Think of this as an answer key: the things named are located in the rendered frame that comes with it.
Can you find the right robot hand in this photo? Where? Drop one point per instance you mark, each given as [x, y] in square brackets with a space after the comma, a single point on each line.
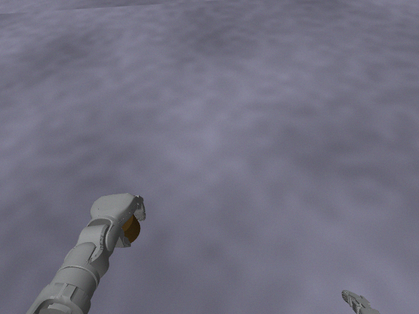
[359, 304]

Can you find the left robot arm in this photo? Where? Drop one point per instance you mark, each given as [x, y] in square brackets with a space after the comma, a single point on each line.
[86, 263]

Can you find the left robot hand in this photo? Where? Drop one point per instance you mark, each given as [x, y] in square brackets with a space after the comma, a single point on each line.
[121, 207]

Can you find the tin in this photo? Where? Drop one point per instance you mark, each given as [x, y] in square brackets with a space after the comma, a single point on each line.
[131, 228]

